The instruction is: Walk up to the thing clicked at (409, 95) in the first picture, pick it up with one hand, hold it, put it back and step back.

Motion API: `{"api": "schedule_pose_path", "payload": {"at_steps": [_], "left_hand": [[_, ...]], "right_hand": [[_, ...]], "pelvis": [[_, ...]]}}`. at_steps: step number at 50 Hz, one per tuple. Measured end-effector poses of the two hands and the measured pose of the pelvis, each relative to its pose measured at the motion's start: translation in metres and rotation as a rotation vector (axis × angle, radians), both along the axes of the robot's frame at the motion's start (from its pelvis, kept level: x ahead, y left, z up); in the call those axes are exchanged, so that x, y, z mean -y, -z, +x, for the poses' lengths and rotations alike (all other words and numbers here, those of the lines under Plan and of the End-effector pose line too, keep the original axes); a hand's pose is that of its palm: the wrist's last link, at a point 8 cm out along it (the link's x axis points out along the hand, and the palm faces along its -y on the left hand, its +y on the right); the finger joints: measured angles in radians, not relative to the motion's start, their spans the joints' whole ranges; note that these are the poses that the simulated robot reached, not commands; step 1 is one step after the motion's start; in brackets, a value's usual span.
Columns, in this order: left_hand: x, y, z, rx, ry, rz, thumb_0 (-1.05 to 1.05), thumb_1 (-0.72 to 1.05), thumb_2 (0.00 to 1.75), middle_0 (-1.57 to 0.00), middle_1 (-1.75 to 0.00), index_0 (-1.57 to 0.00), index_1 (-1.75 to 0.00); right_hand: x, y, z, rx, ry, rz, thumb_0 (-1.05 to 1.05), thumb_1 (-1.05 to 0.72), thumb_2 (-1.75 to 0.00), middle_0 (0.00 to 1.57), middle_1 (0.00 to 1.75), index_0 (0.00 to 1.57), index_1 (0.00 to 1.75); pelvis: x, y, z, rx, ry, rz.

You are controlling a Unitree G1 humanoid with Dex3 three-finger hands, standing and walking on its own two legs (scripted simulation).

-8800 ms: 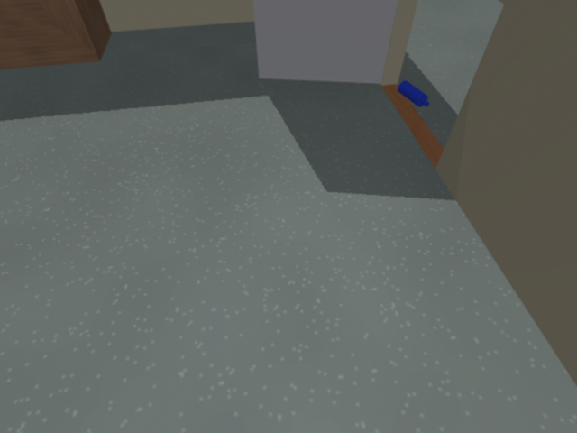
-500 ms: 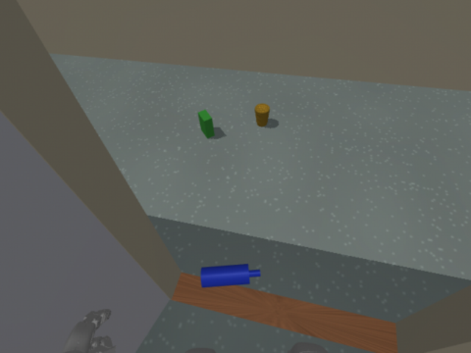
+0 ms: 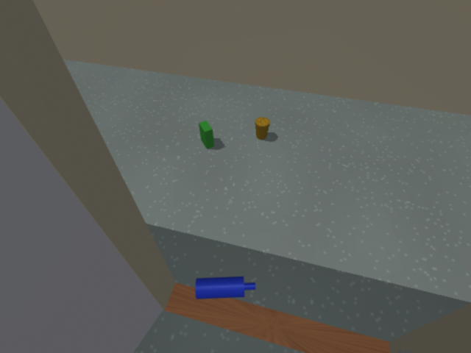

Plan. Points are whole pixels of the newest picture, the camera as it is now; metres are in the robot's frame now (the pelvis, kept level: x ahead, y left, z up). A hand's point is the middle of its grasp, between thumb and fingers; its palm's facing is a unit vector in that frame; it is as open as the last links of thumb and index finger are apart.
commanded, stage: walk up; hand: left
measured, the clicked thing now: (225, 287) +0.45 +0.08 -0.73
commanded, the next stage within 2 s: stand in 0.18 s
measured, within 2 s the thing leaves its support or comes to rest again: neither
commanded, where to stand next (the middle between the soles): +0.05 -0.04 m, yaw -2 degrees
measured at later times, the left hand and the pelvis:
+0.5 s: hand out of the picture +0.10 +0.24 -0.14, palm faces -0.05 -0.94 -0.35, open 7.3 cm; pelvis +0.00 -0.01 +0.01, yaw +0 degrees
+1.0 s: hand out of the picture +0.06 +0.23 -0.14, palm faces -0.05 -0.93 -0.36, open 7.3 cm; pelvis -0.02 -0.02 +0.01, yaw -1 degrees
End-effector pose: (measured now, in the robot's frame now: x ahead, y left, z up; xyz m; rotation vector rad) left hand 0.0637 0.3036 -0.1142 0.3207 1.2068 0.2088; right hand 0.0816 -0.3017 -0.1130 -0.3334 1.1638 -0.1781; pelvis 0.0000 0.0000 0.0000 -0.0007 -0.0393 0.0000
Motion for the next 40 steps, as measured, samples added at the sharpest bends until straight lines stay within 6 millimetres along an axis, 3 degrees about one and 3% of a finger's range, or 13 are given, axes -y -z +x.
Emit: {"api": "schedule_pose_path", "payload": {"at_steps": [8, 17, 40], "left_hand": [[-0.005, -0.011, 0.022, 0.038, 0.009, 0.018, 0.00, 0.91, 0.90, -0.20, -0.30, -0.21, -0.30], [0.004, -0.015, 0.035, 0.039, 0.030, 0.006, 0.00, 0.91, 0.90, -0.20, -0.29, -0.21, -0.30], [0.026, -0.016, 0.005, -0.005, 0.031, 0.006, 0.00, 0.91, 0.90, -0.20, -0.30, -0.21, -0.30]], "right_hand": [[-0.011, -0.001, 0.008, 0.002, 0.009, 0.032, 0.00, -0.90, -0.89, 0.21, 0.30, 0.20, 0.30], [-0.005, -0.007, 0.007, -0.008, 0.030, 0.019, 0.00, -0.90, -0.89, 0.21, 0.30, 0.20, 0.30], [0.018, -0.004, -0.026, -0.055, 0.055, 0.026, 0.00, -0.90, -0.89, 0.21, 0.30, 0.20, 0.30]], "pelvis": [[-0.002, -0.006, 0.003, 0.003, 0.001, 0.000], [0.001, -0.012, 0.002, 0.003, 0.005, 0.007], [0.020, -0.014, -0.014, 0.010, 0.009, 0.005]]}}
